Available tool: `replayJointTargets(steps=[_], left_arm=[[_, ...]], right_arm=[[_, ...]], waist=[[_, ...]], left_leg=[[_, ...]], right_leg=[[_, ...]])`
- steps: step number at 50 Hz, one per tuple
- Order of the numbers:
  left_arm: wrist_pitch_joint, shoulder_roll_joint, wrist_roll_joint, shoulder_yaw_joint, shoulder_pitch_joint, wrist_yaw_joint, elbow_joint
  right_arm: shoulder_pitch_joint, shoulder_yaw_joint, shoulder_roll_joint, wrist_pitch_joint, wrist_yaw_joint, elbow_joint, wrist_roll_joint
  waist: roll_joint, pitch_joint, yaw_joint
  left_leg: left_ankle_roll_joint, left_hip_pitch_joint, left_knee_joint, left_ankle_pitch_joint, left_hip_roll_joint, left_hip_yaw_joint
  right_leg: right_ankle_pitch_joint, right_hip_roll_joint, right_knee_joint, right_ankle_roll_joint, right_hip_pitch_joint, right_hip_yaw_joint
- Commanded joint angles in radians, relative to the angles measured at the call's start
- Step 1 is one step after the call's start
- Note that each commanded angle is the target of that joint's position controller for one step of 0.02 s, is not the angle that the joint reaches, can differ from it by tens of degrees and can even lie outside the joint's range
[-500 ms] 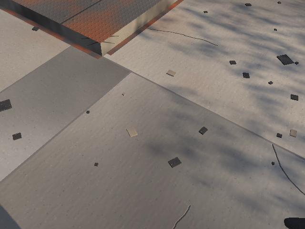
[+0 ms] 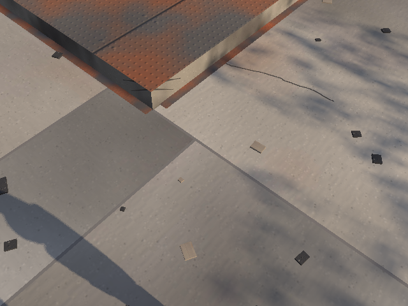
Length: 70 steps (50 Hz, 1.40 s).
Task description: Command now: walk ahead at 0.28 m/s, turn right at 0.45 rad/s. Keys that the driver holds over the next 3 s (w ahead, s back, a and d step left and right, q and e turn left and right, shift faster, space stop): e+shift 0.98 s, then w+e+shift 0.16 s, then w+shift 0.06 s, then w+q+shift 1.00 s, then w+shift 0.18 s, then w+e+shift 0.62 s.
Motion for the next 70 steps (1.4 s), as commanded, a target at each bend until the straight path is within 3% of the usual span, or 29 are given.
replayJointTargets(steps=[1,4,6,7,8,9,10,12,15,18,26,30,31,32,33,34,36,39,43,49,51,55,57,58,59,60,61,64,70], left_arm=[[-0.010,0.032,0.001,0.007,-0.016,-0.041,-0.059],[-0.003,0.088,0.011,0.035,0.048,-0.077,-0.074],[0.007,0.138,0.014,0.064,0.229,-0.071,-0.043],[0.006,0.174,0.016,0.083,0.363,-0.055,-0.021],[-0.001,0.247,0.018,0.090,0.290,-0.032,-0.043],[-0.003,0.284,0.060,0.091,0.212,-0.028,-0.115],[0.009,0.233,0.046,0.091,0.143,-0.025,-0.165],[0.036,0.149,-0.002,0.067,0.083,-0.006,-0.182],[0.067,0.128,0.004,0.065,0.034,0.016,-0.201],[0.092,0.173,0.004,0.086,0.069,0.038,-0.196],[0.137,0.176,-0.001,0.098,0.024,0.056,-0.219],[0.140,0.165,-0.014,0.095,-0.016,0.048,-0.239],[0.142,0.112,-0.012,0.080,0.053,0.043,-0.228],[0.138,0.099,-0.017,0.075,0.064,0.037,-0.251],[0.123,0.194,-0.003,0.100,0.068,0.027,-0.247],[0.124,0.234,-0.008,0.112,0.078,0.022,-0.221],[0.140,0.198,-0.004,0.105,0.111,0.028,-0.183],[0.142,0.154,-0.018,0.084,0.076,0.025,-0.206],[0.136,0.127,-0.017,0.070,0.002,0.025,-0.242],[0.143,0.091,-0.006,0.058,-0.006,0.010,-0.242],[0.147,0.099,-0.011,0.060,-0.002,-0.001,-0.238],[0.142,0.117,-0.024,0.076,0.091,-0.028,-0.165],[0.132,0.129,-0.030,0.096,0.335,-0.016,-0.021],[0.117,0.186,-0.029,0.115,0.472,-0.005,0.018],[0.066,0.289,-0.014,0.111,0.391,-0.011,-0.054],[0.028,0.212,-0.004,0.095,0.327,-0.020,-0.085],[0.009,0.162,-0.001,0.072,0.283,-0.016,-0.082],[0.006,0.108,0.011,0.039,0.213,-0.001,-0.093],[-0.024,0.111,0.040,0.025,0.290,0.022,-0.030]], right_arm=[[-0.038,-0.042,-0.162,0.007,-0.037,-0.049,0.008],[-0.070,-0.053,-0.184,0.052,-0.055,-0.057,0.013],[-0.124,-0.057,-0.183,0.078,-0.066,-0.086,0.020],[-0.152,-0.052,-0.170,0.081,-0.063,-0.105,0.023],[-0.050,-0.022,-0.053,0.077,-0.038,-0.122,-0.021],[0.075,-0.016,-0.075,0.070,-0.013,-0.132,-0.001],[0.038,-0.030,-0.180,0.060,0.001,-0.115,0.013],[-0.124,-0.031,-0.166,0.066,-0.006,-0.147,0.007],[-0.137,-0.031,-0.135,0.081,-0.010,-0.140,0.009],[-0.152,-0.029,-0.107,0.079,-0.020,-0.119,0.014],[-0.221,-0.049,-0.132,0.056,-0.017,-0.110,0.027],[-0.139,-0.078,-0.177,0.031,-0.004,-0.077,0.031],[-0.145,-0.087,-0.219,0.037,-0.008,-0.084,0.021],[-0.174,-0.094,-0.278,0.055,-0.014,-0.098,-0.009],[-0.180,-0.090,-0.232,0.054,-0.015,-0.111,-0.030],[-0.226,-0.076,-0.183,0.057,-0.023,-0.132,-0.018],[-0.254,-0.064,-0.155,0.072,-0.044,-0.149,0.009],[-0.210,-0.054,-0.156,0.088,-0.059,-0.146,-0.004],[-0.130,-0.066,-0.191,0.100,-0.056,-0.128,-0.010],[-0.161,-0.090,-0.228,0.098,-0.026,-0.121,0.001],[-0.130,-0.106,-0.260,0.085,-0.013,-0.110,0.027],[-0.183,-0.116,-0.270,0.057,0.003,-0.105,0.064],[-0.222,-0.101,-0.193,0.061,0.004,-0.104,0.052],[-0.258,-0.074,-0.115,0.057,0.017,-0.124,0.034],[-0.293,-0.053,-0.059,0.024,0.027,-0.214,0.028],[-0.377,-0.061,-0.141,-0.012,0.041,-0.239,0.059],[-0.346,-0.068,-0.180,-0.032,0.055,-0.224,0.073],[-0.226,-0.071,-0.196,-0.025,0.070,-0.127,0.038],[-0.330,-0.027,-0.114,-0.003,0.085,-0.137,0.072]], waist=[[0.089,-0.106,-0.011],[0.124,-0.132,0.028],[0.125,-0.191,0.122],[0.052,-0.234,0.201],[-0.252,-0.225,0.066],[-0.302,-0.427,0.017],[-0.107,-0.460,0.066],[0.114,-0.252,0.051],[0.039,-0.172,0.013],[-0.003,-0.215,0.033],[-0.134,-0.194,0.077],[-0.132,-0.196,0.034],[0.003,-0.243,0.070],[0.275,-0.208,0.104],[0.285,-0.186,0.094],[0.223,-0.158,0.099],[0.155,-0.121,0.089],[0.162,-0.094,0.049],[0.185,-0.127,-0.013],[0.188,-0.150,-0.002],[0.201,-0.176,-0.007],[0.181,-0.141,0.077],[0.020,-0.133,0.177],[-0.215,-0.074,0.235],[-0.327,-0.041,0.154],[-0.151,-0.035,0.181],[-0.121,-0.009,0.135],[-0.094,0.008,0.081],[-0.042,0.086,0.128]], left_leg=[[0.002,-0.044,-0.035,0.664,0.220,0.033],[-0.007,0.058,0.114,0.811,0.282,0.031],[-0.032,0.026,0.362,0.935,0.277,0.039],[-0.071,-0.086,0.616,0.750,0.217,0.038],[-0.136,-0.351,0.908,-0.230,0.026,0.022],[-0.184,-0.591,1.207,-0.417,-0.106,-0.193],[-0.153,-0.606,1.218,-0.317,-0.021,-0.295],[-0.137,-0.620,1.061,-0.194,0.036,-0.278],[-0.149,-0.506,0.764,-0.144,0.054,-0.261],[-0.191,-0.459,0.594,-0.115,0.024,-0.251],[-0.191,-0.357,0.332,0.003,0.009,-0.283],[-0.147,-0.148,0.015,0.144,0.062,-0.276],[-0.081,-0.014,-0.030,0.153,0.230,-0.394],[0.056,0.007,-0.064,0.222,0.405,-0.614],[0.119,-0.058,-0.074,0.202,0.477,-0.687],[0.101,-0.080,-0.058,0.154,0.432,-0.575],[0.045,-0.089,-0.039,0.105,0.337,-0.415],[0.070,-0.069,-0.054,0.215,0.312,-0.276],[0.114,0.066,-0.061,0.275,0.371,-0.223],[0.107,0.025,-0.058,0.299,0.418,-0.077],[0.085,0.010,-0.113,-0.009,0.450,-0.084],[0.012,-0.090,-0.139,-0.320,0.472,-0.050],[-0.055,-0.261,0.151,-0.358,0.355,0.096],[-0.111,-0.608,0.639,-0.369,0.263,0.151],[-0.140,-1.011,0.898,-0.395,0.103,-0.009],[-0.112,-1.076,0.931,-0.263,0.160,-0.146],[-0.092,-1.073,0.882,-0.136,0.198,-0.152],[-0.114,-0.917,0.745,0.131,0.251,-0.125],[-0.109,-0.753,0.486,0.422,0.155,-0.073]], right_leg=[[0.199,0.049,-0.172,-0.002,0.201,-0.089],[0.027,0.085,-0.184,-0.047,0.207,-0.124],[-0.098,0.147,-0.188,-0.098,0.363,-0.142],[0.036,0.137,-0.290,-0.144,0.547,-0.066],[0.530,-0.041,-0.259,-0.250,0.706,0.243],[0.325,-0.224,-0.401,-0.488,0.931,0.782],[0.059,-0.216,-0.455,-0.447,0.910,0.750],[-0.181,-0.117,-0.494,-0.346,0.656,0.578],[-0.171,0.005,-0.513,-0.270,0.484,0.442],[-0.029,0.023,-0.479,-0.259,0.494,0.427],[-0.276,0.072,-0.451,-0.198,0.474,0.516],[-0.313,0.120,-0.353,-0.150,0.451,0.564],[-0.588,0.193,-0.201,-0.109,0.369,0.469],[-0.708,0.324,0.017,-0.059,0.182,0.233],[-0.655,0.239,0.220,-0.015,0.125,0.208],[-0.581,0.197,0.299,0.003,0.116,0.178],[-0.470,0.167,0.431,0.028,0.078,0.130],[-0.414,0.107,0.476,0.059,0.025,0.024],[-0.412,0.025,0.352,0.096,-0.013,-0.011],[-0.405,-0.010,0.122,0.062,0.154,-0.076],[-0.434,-0.007,0.059,0.024,0.223,-0.109],[-0.472,0.014,-0.139,-0.096,0.434,-0.181],[-0.465,0.099,-0.305,-0.164,0.724,-0.223],[-0.582,-0.046,-0.392,-0.258,0.924,0.087],[-0.696,-0.242,-0.510,-0.423,0.962,0.649],[-0.756,-0.301,-0.638,-0.439,0.931,0.677],[-0.706,-0.295,-0.644,-0.401,0.906,0.584],[-0.494,-0.162,-0.627,-0.280,0.793,0.265],[-0.165,-0.090,-0.754,-0.166,0.647,-0.098]])
Next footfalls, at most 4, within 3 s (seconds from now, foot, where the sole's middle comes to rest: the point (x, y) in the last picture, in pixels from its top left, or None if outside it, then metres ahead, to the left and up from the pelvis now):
0.14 right None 0.29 -0.11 -0.78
0.62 left None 0.39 0.06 -0.78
1.16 right None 0.15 -0.05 -0.78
1.60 left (334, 285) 0.50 -0.43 -0.78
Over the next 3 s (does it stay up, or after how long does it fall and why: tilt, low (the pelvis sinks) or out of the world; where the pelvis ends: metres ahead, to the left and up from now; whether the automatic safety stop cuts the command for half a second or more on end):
stays up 1.28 -1.02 -0.05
